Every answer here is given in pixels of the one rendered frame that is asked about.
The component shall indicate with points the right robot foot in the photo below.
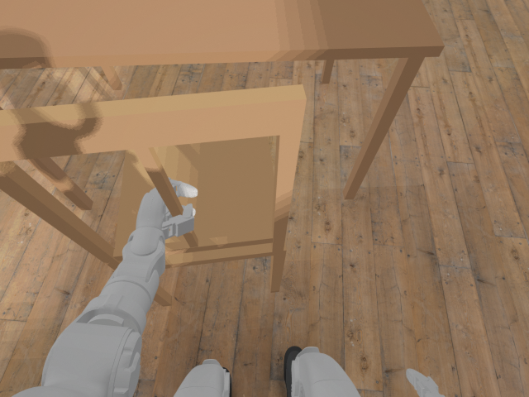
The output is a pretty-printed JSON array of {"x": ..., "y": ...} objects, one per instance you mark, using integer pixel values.
[{"x": 290, "y": 356}]

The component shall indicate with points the left robot forearm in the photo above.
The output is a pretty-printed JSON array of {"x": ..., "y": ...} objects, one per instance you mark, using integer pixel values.
[{"x": 127, "y": 296}]

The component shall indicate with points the chair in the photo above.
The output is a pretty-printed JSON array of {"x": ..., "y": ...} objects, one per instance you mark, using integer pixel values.
[{"x": 217, "y": 142}]

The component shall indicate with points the left robot upper arm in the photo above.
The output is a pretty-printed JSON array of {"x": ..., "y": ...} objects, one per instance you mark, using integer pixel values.
[{"x": 92, "y": 360}]

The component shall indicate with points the right robot hand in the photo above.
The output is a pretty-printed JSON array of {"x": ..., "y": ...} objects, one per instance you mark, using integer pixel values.
[{"x": 425, "y": 386}]

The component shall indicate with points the left robot thigh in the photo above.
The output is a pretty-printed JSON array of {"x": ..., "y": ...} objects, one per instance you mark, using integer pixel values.
[{"x": 207, "y": 380}]

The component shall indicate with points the left robot hand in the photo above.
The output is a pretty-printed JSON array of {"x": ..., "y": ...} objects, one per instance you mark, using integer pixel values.
[{"x": 154, "y": 213}]

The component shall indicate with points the table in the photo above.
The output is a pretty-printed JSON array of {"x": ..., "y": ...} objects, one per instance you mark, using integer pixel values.
[{"x": 107, "y": 33}]

